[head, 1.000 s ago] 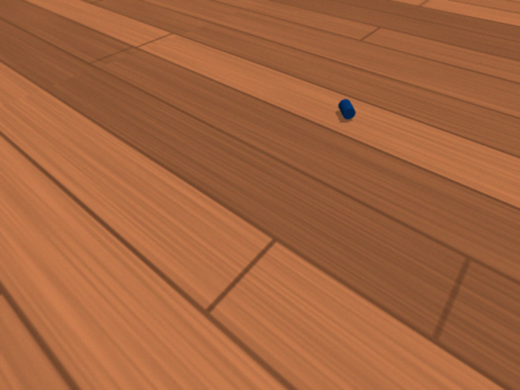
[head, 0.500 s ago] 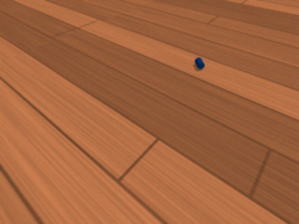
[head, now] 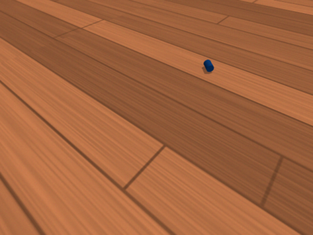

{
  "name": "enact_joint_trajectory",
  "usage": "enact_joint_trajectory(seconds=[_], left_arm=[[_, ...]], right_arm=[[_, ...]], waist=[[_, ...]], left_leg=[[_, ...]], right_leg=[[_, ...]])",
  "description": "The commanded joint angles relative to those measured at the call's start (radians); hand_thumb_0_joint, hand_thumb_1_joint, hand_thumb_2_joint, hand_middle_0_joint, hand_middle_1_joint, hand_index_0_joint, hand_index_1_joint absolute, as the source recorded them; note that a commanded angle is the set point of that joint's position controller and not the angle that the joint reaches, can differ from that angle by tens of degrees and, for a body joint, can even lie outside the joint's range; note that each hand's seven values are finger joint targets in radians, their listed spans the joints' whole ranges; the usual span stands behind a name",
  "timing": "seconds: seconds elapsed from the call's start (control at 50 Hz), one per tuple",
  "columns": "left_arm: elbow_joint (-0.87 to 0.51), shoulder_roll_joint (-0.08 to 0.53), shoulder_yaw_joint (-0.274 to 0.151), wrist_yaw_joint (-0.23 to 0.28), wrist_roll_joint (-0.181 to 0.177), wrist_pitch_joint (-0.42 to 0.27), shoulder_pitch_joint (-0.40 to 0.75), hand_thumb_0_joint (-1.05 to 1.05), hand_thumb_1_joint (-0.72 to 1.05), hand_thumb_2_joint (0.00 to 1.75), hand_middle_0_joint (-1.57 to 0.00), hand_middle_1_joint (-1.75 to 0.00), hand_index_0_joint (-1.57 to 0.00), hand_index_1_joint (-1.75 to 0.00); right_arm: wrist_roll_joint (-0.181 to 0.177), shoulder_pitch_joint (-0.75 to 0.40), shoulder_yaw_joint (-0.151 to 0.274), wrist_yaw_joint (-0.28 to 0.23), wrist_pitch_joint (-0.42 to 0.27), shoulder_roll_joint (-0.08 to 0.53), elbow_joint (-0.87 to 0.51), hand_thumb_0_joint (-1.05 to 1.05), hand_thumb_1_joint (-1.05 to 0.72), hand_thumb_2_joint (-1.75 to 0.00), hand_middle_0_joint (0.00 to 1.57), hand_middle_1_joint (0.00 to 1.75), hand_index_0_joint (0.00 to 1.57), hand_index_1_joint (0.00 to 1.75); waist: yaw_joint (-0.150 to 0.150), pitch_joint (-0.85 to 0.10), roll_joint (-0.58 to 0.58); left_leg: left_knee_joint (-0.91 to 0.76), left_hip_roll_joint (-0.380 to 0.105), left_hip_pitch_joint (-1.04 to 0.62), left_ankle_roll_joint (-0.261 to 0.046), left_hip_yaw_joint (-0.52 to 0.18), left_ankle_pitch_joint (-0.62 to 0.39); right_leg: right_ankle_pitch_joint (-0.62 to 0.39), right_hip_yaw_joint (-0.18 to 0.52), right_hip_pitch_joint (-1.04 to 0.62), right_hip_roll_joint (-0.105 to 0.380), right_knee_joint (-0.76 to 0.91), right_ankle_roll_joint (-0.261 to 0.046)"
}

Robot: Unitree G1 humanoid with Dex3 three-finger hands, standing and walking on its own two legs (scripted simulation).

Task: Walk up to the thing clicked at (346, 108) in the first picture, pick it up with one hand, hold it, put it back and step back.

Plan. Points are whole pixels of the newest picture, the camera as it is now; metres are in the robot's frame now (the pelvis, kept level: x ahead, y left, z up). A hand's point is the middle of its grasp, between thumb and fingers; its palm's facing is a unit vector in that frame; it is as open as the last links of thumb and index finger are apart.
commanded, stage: stand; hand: left
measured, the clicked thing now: (208, 65) +2.01 -0.58 -0.74
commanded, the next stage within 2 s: walk up in 0.12 s
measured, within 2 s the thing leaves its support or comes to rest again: neither
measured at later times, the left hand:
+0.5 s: hand (91, 199) +0.28 +0.22 -0.13, palm faces -0.25 -0.82 -0.51, open 7.4 cm
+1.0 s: hand (131, 119) +0.64 +0.13 -0.17, palm faces -0.61 -0.64 -0.47, open 7.4 cm
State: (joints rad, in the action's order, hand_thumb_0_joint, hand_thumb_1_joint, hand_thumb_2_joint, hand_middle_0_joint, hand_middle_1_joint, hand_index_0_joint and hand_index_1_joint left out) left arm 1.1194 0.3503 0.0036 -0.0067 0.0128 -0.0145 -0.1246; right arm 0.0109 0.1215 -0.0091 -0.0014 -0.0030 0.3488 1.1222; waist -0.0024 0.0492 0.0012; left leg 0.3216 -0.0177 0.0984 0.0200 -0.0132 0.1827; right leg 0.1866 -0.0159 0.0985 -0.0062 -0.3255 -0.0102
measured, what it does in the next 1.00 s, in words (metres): walks ahead, turning right: right foot, then left foot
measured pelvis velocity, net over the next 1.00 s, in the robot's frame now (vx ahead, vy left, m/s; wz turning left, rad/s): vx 0.37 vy -0.06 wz -0.67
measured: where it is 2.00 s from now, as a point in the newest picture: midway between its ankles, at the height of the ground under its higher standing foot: (191, 145)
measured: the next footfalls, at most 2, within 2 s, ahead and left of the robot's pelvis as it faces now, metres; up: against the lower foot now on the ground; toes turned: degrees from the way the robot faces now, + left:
right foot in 0.46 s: +0.14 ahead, -0.22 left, +0.00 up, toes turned -27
left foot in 0.88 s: +0.52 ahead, -0.03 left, +0.00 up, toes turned -32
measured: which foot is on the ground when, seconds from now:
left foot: down 0.00-0.46, up 0.48-0.86, down 0.88-1.00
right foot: down 0.00-0.20, up 0.22-0.44, down 0.46-0.88, up 0.90-1.00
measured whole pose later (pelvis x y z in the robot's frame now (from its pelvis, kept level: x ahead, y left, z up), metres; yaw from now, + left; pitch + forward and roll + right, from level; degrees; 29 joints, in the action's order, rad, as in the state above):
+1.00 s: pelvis +0.37 -0.06 -0.03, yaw -38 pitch -1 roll -1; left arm 0.96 0.53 -0.05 0.01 -0.01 -0.07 -0.24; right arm 0.03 0.21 0.09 0.10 -0.02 0.43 0.82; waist 0.06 0.05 -0.03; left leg 0.67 -0.07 0.40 -0.02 0.09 0.26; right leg 0.34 0.03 0.49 0.05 -1.23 -0.05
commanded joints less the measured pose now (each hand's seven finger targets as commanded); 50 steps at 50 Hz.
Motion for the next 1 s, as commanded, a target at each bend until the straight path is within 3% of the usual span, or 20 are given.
enact_joint_trajectory(seconds=[0.0,0.08,0.1,0.14,0.18,0.2,0.28,0.4,0.42,0.44,0.46,0.48,0.58,0.74,0.82,0.84,0.86,0.88,0.92,0.98], left_arm=[[-0.06,0.214,-0.045,0.016,-0.006,-0.019,0.039,0.0,0.9,0.9,-0.2,-0.3,-0.2,-0.3],[-0.061,0.209,-0.042,0.017,-0.005,-0.019,0.033,0.0,0.9,0.9,-0.2,-0.3,-0.2,-0.3],[-0.15,0.338,-0.123,-0.039,0.017,-0.018,-0.066,0.0,0.9,0.9,-0.2,-0.3,-0.2,-0.3],[-0.216,0.29,-0.127,-0.066,0.022,-0.019,0.136,0.0,0.9,0.9,-0.2,-0.3,-0.2,-0.3],[-0.286,0.198,-0.106,-0.067,0.01,-0.033,0.276,0.0,0.9,0.9,-0.2,-0.3,-0.2,-0.3],[-0.282,0.25,-0.115,-0.064,0.019,-0.033,0.209,0.0,0.9,0.9,-0.2,-0.3,-0.2,-0.3],[-0.213,0.286,-0.129,-0.11,-0.006,-0.011,-0.007,0.0,0.9,0.9,-0.2,-0.3,-0.2,-0.3],[-0.181,0.298,-0.15,-0.104,-0.001,-0.032,-0.188,0.0,0.9,0.9,-0.2,-0.3,-0.2,-0.3],[-0.141,0.349,-0.17,-0.085,0.003,-0.042,-0.322,0.0,0.9,0.9,-0.2,-0.3,-0.2,-0.3],[-0.135,0.428,-0.199,-0.058,0.012,-0.046,-0.465,0.0,0.9,0.9,-0.2,-0.3,-0.2,-0.3],[-0.182,0.471,-0.189,-0.045,-0.005,-0.05,-0.408,0.0,0.9,0.9,-0.2,-0.3,-0.2,-0.3],[-0.226,0.497,-0.182,-0.032,-0.016,-0.054,-0.295,0.0,0.9,0.9,-0.2,-0.3,-0.2,-0.3],[-0.265,0.414,-0.143,0.009,-0.022,-0.092,-0.096,0.0,0.9,0.9,-0.2,-0.3,-0.2,-0.3],[-0.282,0.421,-0.143,0.013,-0.019,-0.125,-0.126,0.0,0.9,0.9,-0.2,-0.3,-0.2,-0.3],[-0.306,0.403,-0.128,0.025,0.001,-0.108,0.0,0.0,0.9,0.9,-0.2,-0.3,-0.2,-0.3],[-0.306,0.314,-0.1,0.03,0.007,-0.105,-0.054,0.0,0.9,0.9,-0.2,-0.3,-0.2,-0.3],[-0.31,0.229,-0.064,0.034,-0.005,-0.099,-0.1,0.0,0.9,0.9,-0.2,-0.3,-0.2,-0.3],[-0.304,0.271,-0.061,0.047,-0.018,-0.099,-0.196,0.0,0.9,0.9,-0.2,-0.3,-0.2,-0.3],[-0.239,0.367,-0.089,0.035,-0.027,-0.088,-0.205,0.0,0.9,0.9,-0.2,-0.3,-0.2,-0.3],[-0.187,0.385,-0.123,-0.004,-0.046,-0.06,-0.212,0.0,0.9,0.9,-0.2,-0.3,-0.2,-0.3]], right_arm=[[-0.003,-0.037,0.039,-0.01,-0.028,0.204,-0.057,0.0,-0.9,-0.9,0.2,0.3,0.2,0.3],[-0.003,-0.043,0.041,-0.011,-0.027,0.209,-0.058,0.0,-0.9,-0.9,0.2,0.3,0.2,0.3],[0.031,-0.074,0.147,0.038,-0.058,0.37,-0.189,0.0,-0.9,-0.9,0.2,0.3,0.2,0.3],[0.032,0.027,0.151,0.063,-0.063,0.326,-0.176,0.0,-0.9,-0.9,0.2,0.3,0.2,0.3],[0.024,0.176,0.183,0.053,-0.072,0.378,-0.161,0.0,-0.9,-0.9,0.2,0.3,0.2,0.3],[0.024,0.066,0.187,0.053,-0.079,0.387,-0.219,0.0,-0.9,-0.9,0.2,0.3,0.2,0.3],[0.031,-0.159,0.17,0.068,-0.092,0.361,-0.302,0.0,-0.9,-0.9,0.2,0.3,0.2,0.3],[0.035,-0.194,0.163,0.09,-0.071,0.342,-0.329,0.0,-0.9,-0.9,0.2,0.3,0.2,0.3],[0.039,-0.198,0.144,0.093,-0.063,0.289,-0.341,0.0,-0.9,-0.9,0.2,0.3,0.2,0.3],[0.032,-0.227,0.11,0.105,-0.065,0.214,-0.393,0.0,-0.9,-0.9,0.2,0.3,0.2,0.3],[0.005,-0.241,0.102,0.118,-0.067,0.229,-0.439,0.0,-0.9,-0.9,0.2,0.3,0.2,0.3],[0.016,-0.303,0.11,0.118,-0.074,0.292,-0.45,0.0,-0.9,-0.9,0.2,0.3,0.2,0.3],[0.017,-0.091,0.123,0.135,-0.064,0.335,-0.359,0.0,-0.9,-0.9,0.2,0.3,0.2,0.3],[0.032,-0.133,0.132,0.171,-0.034,0.295,-0.44,0.0,-0.9,-0.9,0.2,0.3,0.2,0.3],[0.026,0.208,0.185,0.147,-0.034,0.333,-0.352,0.0,-0.9,-0.9,0.2,0.3,0.2,0.3],[0.035,0.378,0.217,0.122,-0.043,0.419,-0.31,0.0,-0.9,-0.9,0.2,0.3,0.2,0.3],[0.028,0.346,0.219,0.096,-0.055,0.457,-0.336,0.0,-0.9,-0.9,0.2,0.3,0.2,0.3],[-0.007,0.153,0.22,0.087,-0.057,0.513,-0.383,0.0,-0.9,-0.9,0.2,0.3,0.2,0.3],[-0.001,-0.028,0.198,0.085,-0.06,0.427,-0.433,0.0,-0.9,-0.9,0.2,0.3,0.2,0.3],[0.013,0.031,0.173,0.088,-0.064,0.326,-0.404,0.0,-0.9,-0.9,0.2,0.3,0.2,0.3]], waist=[[0.002,-0.065,0.002],[0.001,-0.064,0.002],[0.013,-0.112,0.076],[0.116,-0.016,0.003],[0.215,-0.047,0.279],[0.141,-0.061,0.19],[-0.027,-0.01,0.15],[-0.109,-0.028,0.009],[-0.168,-0.061,-0.179],[-0.245,-0.041,-0.406],[-0.185,-0.043,-0.358],[-0.143,-0.019,-0.182],[0.015,0.021,-0.147],[0.019,-0.002,-0.067],[0.215,-0.101,-0.014],[0.281,-0.182,0.26],[0.241,-0.132,0.447],[0.109,-0.115,0.408],[0.025,-0.052,0.225],[0.047,-0.069,0.239]], left_leg=[[-0.048,-0.107,-0.009,-0.039,-0.083,-0.141],[-0.041,-0.108,-0.015,-0.038,-0.082,-0.151],[0.154,-0.097,-0.14,-0.091,-0.014,0.387],[0.118,-0.111,-0.218,-0.134,-0.075,0.501],[-0.186,-0.416,-0.429,-0.226,-0.335,0.535],[-0.212,-0.517,-0.329,-0.264,-0.363,0.469],[-0.223,-0.402,-0.042,-0.2,-0.08,0.49],[0.19,-0.203,0.275,-0.135,0.249,0.485],[0.536,-0.113,0.41,-0.108,0.293,0.385],[0.895,-0.016,0.681,-0.061,0.238,0.447],[0.963,0.044,0.807,-0.024,0.018,0.439],[0.975,-0.047,0.831,-0.015,-0.11,0.379],[0.708,-0.132,0.542,-0.027,-0.085,0.154],[0.415,-0.086,0.367,0.016,-0.004,-0.074],[0.325,-0.075,-0.146,-0.027,-0.013,0.035],[0.184,-0.132,-0.317,-0.047,-0.165,0.354],[-0.034,-0.328,-0.247,-0.045,-0.492,0.704],[-0.266,-0.41,-0.077,-0.104,-0.791,0.866],[-0.211,-0.373,0.134,-0.109,-0.57,0.732],[-0.117,-0.218,0.104,-0.099,-0.196,0.438]], right_leg=[[-0.137,0.104,-0.003,0.134,0.055,-0.018],[-0.152,0.103,0.007,0.134,0.057,-0.019],[0.356,0.315,0.247,0.134,0.027,-0.087],[0.459,0.324,0.569,0.125,-0.003,-0.06],[0.284,0.029,0.857,0.008,-0.454,-0.022],[0.291,0.053,0.786,0.122,-0.571,-0.021],[0.189,0.036,0.504,0.213,-0.551,0.016],[0.036,-0.175,0.015,0.092,-0.351,-0.001],[0.146,-0.113,-0.132,0.044,-0.311,-0.032],[0.494,0.25,-0.209,0.174,-0.131,-0.127],[0.779,0.859,-0.184,0.367,0.215,-0.228],[0.878,0.977,-0.14,0.456,0.298,-0.287],[0.442,0.424,0.145,0.284,0.171,-0.158],[0.232,0.204,0.24,0.172,0.112,-0.144],[0.166,0.165,0.466,0.17,-0.287,-0.099],[0.172,0.06,0.596,0.039,-0.719,-0.059],[0.398,0.036,0.75,-0.051,-0.999,-0.061],[0.311,0.103,0.748,-0.018,-1.115,-0.089],[0.131,0.099,0.638,0.114,-1.043,-0.067],[0.044,0.046,0.539,0.116,-0.819,-0.007]])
